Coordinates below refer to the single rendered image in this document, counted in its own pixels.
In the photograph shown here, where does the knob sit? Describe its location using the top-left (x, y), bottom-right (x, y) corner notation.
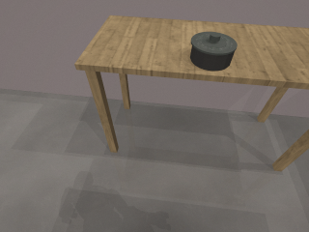
top-left (210, 32), bottom-right (221, 42)

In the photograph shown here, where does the lid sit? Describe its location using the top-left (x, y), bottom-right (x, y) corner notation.
top-left (190, 31), bottom-right (238, 56)

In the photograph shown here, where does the table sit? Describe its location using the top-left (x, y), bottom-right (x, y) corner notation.
top-left (74, 15), bottom-right (309, 171)

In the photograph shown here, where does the pot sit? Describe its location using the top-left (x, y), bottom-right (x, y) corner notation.
top-left (190, 46), bottom-right (235, 72)

